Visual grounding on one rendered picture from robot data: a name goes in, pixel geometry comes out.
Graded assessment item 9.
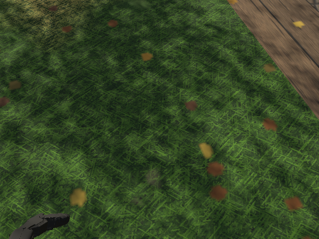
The robot left hand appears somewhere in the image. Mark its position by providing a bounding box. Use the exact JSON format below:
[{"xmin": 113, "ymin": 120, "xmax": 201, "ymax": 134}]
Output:
[{"xmin": 9, "ymin": 213, "xmax": 70, "ymax": 239}]

